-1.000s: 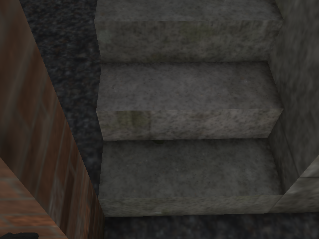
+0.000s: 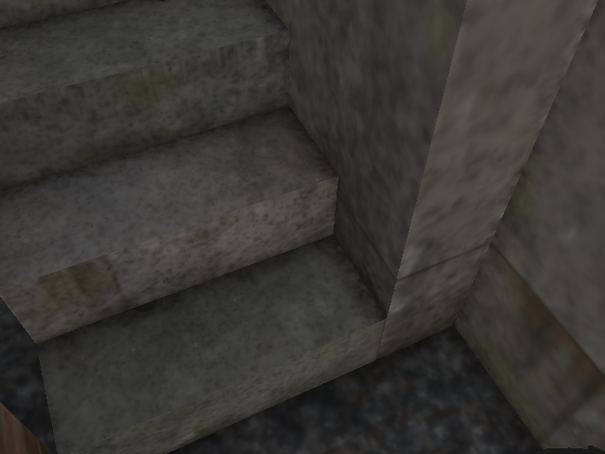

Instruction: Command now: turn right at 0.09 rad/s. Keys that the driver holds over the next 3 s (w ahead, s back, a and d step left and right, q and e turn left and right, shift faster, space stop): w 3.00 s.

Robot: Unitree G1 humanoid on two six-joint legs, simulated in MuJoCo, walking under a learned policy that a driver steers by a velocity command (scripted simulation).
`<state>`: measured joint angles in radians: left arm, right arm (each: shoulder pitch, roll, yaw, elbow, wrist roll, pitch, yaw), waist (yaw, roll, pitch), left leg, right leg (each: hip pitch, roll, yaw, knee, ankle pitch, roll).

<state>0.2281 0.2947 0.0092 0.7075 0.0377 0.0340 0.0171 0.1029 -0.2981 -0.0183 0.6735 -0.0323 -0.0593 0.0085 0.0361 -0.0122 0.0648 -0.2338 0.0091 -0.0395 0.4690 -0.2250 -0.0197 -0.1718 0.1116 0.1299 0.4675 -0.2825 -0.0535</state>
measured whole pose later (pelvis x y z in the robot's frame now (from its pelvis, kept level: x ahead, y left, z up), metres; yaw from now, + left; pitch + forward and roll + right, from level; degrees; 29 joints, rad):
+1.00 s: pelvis +0.00 +0.03 +0.00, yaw +1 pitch -1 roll +0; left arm 0.26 0.29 0.02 0.75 0.01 0.00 0.05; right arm 0.11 -0.28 0.00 0.83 -0.02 -0.04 0.02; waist 0.00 0.00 0.04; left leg -0.21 -0.04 -0.03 0.47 -0.24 0.03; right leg -0.14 0.06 0.13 0.46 -0.29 0.00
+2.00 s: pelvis -0.01 +0.03 +0.00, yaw +1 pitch -2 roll +0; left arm 0.30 0.29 0.00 0.77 0.02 0.01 0.05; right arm 0.12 -0.29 -0.01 0.93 -0.02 -0.04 0.02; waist 0.00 -0.01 0.04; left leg -0.22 -0.05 -0.04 0.45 -0.21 0.03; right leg -0.15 0.05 0.13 0.45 -0.27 0.00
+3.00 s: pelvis -0.01 +0.02 +0.00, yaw +1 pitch -2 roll +0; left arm 0.30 0.29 0.00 0.81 0.02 0.00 0.04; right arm 0.14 -0.29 -0.01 0.97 -0.02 -0.04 0.01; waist 0.00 -0.01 0.04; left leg -0.21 -0.03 -0.05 0.44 -0.20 0.01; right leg -0.15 0.06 0.12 0.44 -0.26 -0.02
